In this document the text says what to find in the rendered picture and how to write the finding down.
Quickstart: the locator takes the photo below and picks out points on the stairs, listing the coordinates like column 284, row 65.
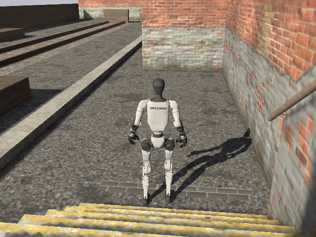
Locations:
column 105, row 220

